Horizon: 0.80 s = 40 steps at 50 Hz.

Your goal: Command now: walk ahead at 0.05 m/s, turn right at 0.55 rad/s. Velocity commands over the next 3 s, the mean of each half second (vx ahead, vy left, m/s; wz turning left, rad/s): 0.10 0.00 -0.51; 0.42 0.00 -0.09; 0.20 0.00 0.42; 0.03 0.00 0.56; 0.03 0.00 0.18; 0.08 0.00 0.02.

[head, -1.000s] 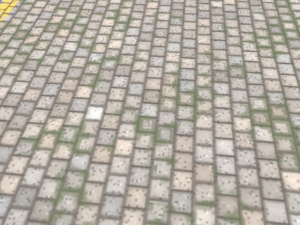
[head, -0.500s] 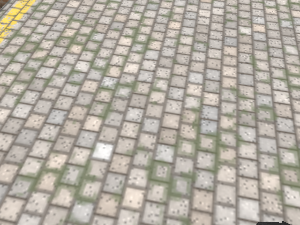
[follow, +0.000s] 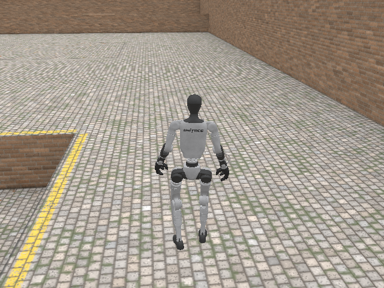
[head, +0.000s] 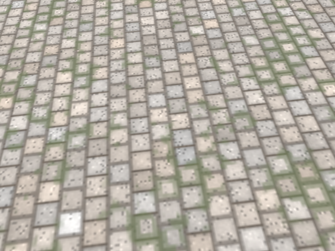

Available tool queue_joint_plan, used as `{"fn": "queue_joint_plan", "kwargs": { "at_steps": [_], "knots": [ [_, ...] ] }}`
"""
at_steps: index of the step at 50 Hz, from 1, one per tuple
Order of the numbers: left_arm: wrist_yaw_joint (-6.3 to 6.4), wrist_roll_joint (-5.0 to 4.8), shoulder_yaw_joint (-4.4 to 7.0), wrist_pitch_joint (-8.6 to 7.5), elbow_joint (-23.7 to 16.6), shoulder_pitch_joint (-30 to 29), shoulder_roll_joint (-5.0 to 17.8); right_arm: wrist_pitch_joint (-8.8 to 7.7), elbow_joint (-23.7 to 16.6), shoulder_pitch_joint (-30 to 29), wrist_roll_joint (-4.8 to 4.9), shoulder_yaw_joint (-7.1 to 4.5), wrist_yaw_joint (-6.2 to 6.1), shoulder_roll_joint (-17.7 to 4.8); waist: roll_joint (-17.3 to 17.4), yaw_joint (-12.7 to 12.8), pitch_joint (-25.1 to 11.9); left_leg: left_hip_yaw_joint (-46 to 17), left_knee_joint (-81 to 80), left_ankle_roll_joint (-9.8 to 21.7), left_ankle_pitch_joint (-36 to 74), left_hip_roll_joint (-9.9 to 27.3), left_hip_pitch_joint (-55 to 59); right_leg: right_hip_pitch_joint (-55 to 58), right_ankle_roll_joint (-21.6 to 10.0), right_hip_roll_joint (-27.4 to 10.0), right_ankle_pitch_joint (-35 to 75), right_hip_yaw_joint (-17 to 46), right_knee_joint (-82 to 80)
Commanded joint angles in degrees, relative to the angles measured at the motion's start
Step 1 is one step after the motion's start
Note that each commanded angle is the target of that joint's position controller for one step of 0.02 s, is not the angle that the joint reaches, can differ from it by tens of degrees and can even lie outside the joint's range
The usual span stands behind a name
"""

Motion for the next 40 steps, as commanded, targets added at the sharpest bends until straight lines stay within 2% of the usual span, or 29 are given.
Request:
{"fn": "queue_joint_plan", "kwargs": {
  "at_steps": [1, 2, 3, 4, 5, 7, 10, 14, 17, 19, 20, 21, 22, 23, 24, 25, 26, 27, 28, 31, 34, 38, 39, 40],
  "knots": [
    [1.0, 1.61, 3.3, -1.22, -2.5, 11.4, 13.9, -1.35, -5.6, -1.0, -1.57, -0.61, 1.22, -4.5, -12.2, 3.4, -20.2, -15.7, 34.3, -2.7, -18.3, -5.8, -22.2, 29.5, -20.8, -21.2, 46.9, 33.5, -8.9],
    [0.78, 1.22, 2.88, -2.02, -3.4, 8.1, 12.6, -1.44, -6.0, -2.9, 0.44, -1.03, 1.61, -5.8, -8.2, 2.7, -17.1, -17.8, 36.1, -1.7, -14.4, -4.4, -24.8, 27.2, -18.4, -18.8, 42.4, 28.0, -9.8],
    [1.1, 0.18, 2.7, -2.41, -3.8, 4.6, 11.4, -1.37, -5.5, -3.0, 0.85, -1.07, 1.24, -5.5, -5.0, 1.2, -13.8, -18.3, 33.6, -1.2, -9.5, -3.1, -25.8, 23.8, -14.7, -15.4, 35.0, 23.6, -10.2],
    [1.49, -0.6, 2.24, -2.2, -4.4, 2.0, 9.9, -1.14, -5.1, -3.4, 0.09, -1.42, 0.62, -6.5, -3.3, 0.3, -11.5, -18.4, 30.3, -1.4, -5.7, -2.3, -25.7, 20.5, -12.5, -13.7, 29.4, 21.9, -11.3],
    [1.93, -0.61, 1.95, -1.91, -4.8, 0.6, 9.4, -0.83, -5.1, -3.2, -0.27, -1.75, 0.29, -7.1, -4.2, -0.9, -10.8, -18.5, 28.0, -1.5, -3.4, -2.2, -22.6, 16.7, -11.6, -12.3, 26.9, 20.6, -12.1],
    [2.32, 0.16, 2.06, -1.54, -5.2, 0.7, 10.1, -0.54, -4.9, -1.8, -0.13, -1.58, 0.19, -5.9, -5.8, -1.6, -11.2, -17.9, 23.7, -2.1, -0.7, -3.8, -19.4, 14.4, -11.4, -10.7, 26.2, 19.9, -12.8],
    [2.87, -0.06, 2.46, -1.27, -5.3, 1.7, 11.4, -0.46, -5.0, -2.4, 0.05, -1.09, -0.08, -4.6, -6.6, -0.8, -11.4, -18.4, 15.2, -3.2, 1.4, -4.9, -17.3, 13.8, -11.0, -9.8, 21.6, 20.8, -12.9],
    [3.12, 0.07, 2.45, -0.54, -6.0, 0.5, 11.8, -0.5, -5.3, -3.0, 0.22, -1.05, 0.27, -5.0, -8.8, 0.0, -10.3, -18.9, 7.9, -3.5, 3.8, -5.9, -12.7, 9.9, -9.9, -8.5, 9.8, 23.8, -13.8],
    [2.97, -0.06, 1.89, -0.26, -6.5, -0.1, 10.8, -1.41, -5.5, -1.9, 0.76, -1.25, 1.21, -5.8, -10.8, 0.0, -10.1, -17.9, 1.2, -2.1, 3.6, -6.2, -8.6, 7.4, -8.9, -7.4, -11.7, 27.1, -15.8],
    [3.12, -0.1, 1.22, -0.15, -6.4, -0.1, 9.8, -2.42, -4.6, 1.3, 0.91, -1.26, 2.05, -5.4, -11.0, -1.6, -9.5, -15.7, -6.6, -0.2, 6.1, -6.4, -1.6, 3.9, -7.3, -5.9, -19.7, 27.2, -14.6],
    [3.28, -0.01, 0.73, -0.13, -6.1, 0.6, 8.7, -2.88, -3.6, 3.9, 0.75, -1.33, 2.35, -5.2, -9.8, -2.8, -8.9, -14.9, -11.5, 1.2, 7.9, -6.0, 3.6, 0.8, -5.5, -4.0, -22.7, 26.1, -12.8],
    [3.4, 0.22, -0.19, -0.31, -6.1, 1.3, 5.9, -3.34, -2.4, 8.2, -0.07, -1.68, 2.34, -6.7, -4.8, -4.0, -9.2, -21.1, -16.2, 3.6, 3.3, 0.2, 10.4, -5.2, -2.5, -0.5, -25.1, 22.5, -4.7],
    [3.19, -0.13, -1.29, -0.88, -6.7, 1.5, 1.7, -3.48, -1.6, 12.4, -1.22, -2.13, 2.03, -10.5, 7.2, -3.6, -9.2, -37.1, -22.3, 8.7, -9.1, 12.0, 15.0, -14.3, 1.2, 7.5, -24.1, 11.0, 13.2],
    [2.97, -1.1, -0.26, -2.24, -9.9, -1.7, 5.8, -4.27, -1.7, 11.7, -2.71, -3.14, 2.73, -14.8, 14.2, -3.6, -2.2, -55.2, -29.3, 16.5, -20.6, 18.5, 8.7, -24.5, 1.0, 7.1, -22.8, 13.0, 20.9],
    [2.8, -1.31, 0.61, -2.99, -8.7, -1.2, 9.4, -5.08, -3.4, 7.4, -1.95, -2.31, 2.42, -11.2, 10.2, -2.0, 1.8, -51.7, -29.5, 15.9, -21.0, 17.3, 7.1, -25.8, 0.8, 4.3, -16.8, 15.9, 25.2],
    [2.44, -0.81, 1.0, -3.27, -7.0, 0.9, 10.1, -5.41, -3.7, 5.4, -0.65, -1.6, 1.94, -8.3, 9.3, -0.8, 2.2, -45.3, -29.0, 13.3, -16.5, 14.0, 8.1, -26.1, 1.3, 3.5, -11.7, 15.2, 26.1],
    [2.23, -0.14, 0.96, -3.49, -6.0, 1.7, 9.3, -5.42, -3.9, 5.5, 0.04, -1.29, 1.73, -7.4, 8.4, -0.7, 1.1, -40.9, -28.9, 11.4, -12.6, 11.8, 9.5, -25.5, 1.9, 2.5, -8.8, 13.4, 26.1],
    [1.88, 0.16, 0.74, -3.94, -6.1, 0.7, 8.3, -5.46, -3.3, 7.0, 0.42, -1.12, 1.52, -7.2, 7.8, -1.4, 1.6, -37.8, -29.5, 10.9, -8.4, 10.8, 9.8, -25.6, 2.5, 1.3, -5.3, 12.0, 25.5],
    [1.54, 0.33, 0.43, -4.33, -6.3, -0.7, 7.1, -5.6, -2.8, 8.8, 0.31, -0.91, 1.43, -6.9, 7.0, -2.2, 1.1, -34.6, -30.0, 10.6, -4.1, 9.6, 9.6, -24.3, 3.1, 0.4, -2.2, 9.4, 25.2],
    [1.05, -0.07, -0.72, -5.05, -7.6, -4.5, 3.8, -5.67, -1.5, 13.2, 0.43, -0.78, 1.4, -6.9, 6.9, -4.5, 0.6, -28.1, -30.6, 10.8, 5.9, 7.8, 10.3, -22.0, 4.6, -1.6, 3.0, 4.9, 18.5],
    [0.39, -0.7, -1.58, -5.57, -9.1, -8.6, 2.1, -5.28, -1.2, 15.5, 0.65, -0.89, 1.48, -8.5, 7.9, -6.5, 0.9, -23.8, -30.3, 10.6, 11.4, 7.1, 8.4, -15.2, 5.1, -1.2, 4.9, 2.3, 7.3],
    [-0.66, -1.44, -1.58, -5.84, -9.9, -10.3, 3.2, -4.73, -0.5, 18.2, 1.52, -1.17, 2.12, -10.1, 8.3, -7.0, 1.9, -23.6, -28.5, 11.1, 13.3, 9.4, 8.2, -8.3, 3.7, -0.2, 2.8, 0.6, -0.4],
    [-0.83, -1.59, -1.41, -5.94, -10.0, -9.6, 3.9, -4.48, -0.3, 18.3, 1.75, -1.27, 2.2, -10.4, 8.6, -6.1, 2.0, -24.1, -27.7, 10.9, 14.7, 10.4, 8.6, -6.4, 2.7, 0.0, 2.3, 0.6, -2.1],
    [-0.87, -1.64, -1.05, -6.01, -9.5, -7.4, 4.7, -4.2, -0.3, 17.7, 1.91, -1.42, 2.21, -10.9, 8.8, -4.2, 1.3, -23.8, -25.8, 10.3, 19.0, 10.9, 8.8, -2.6, 1.6, 0.5, 2.3, 0.3, -4.0]
  ]
}}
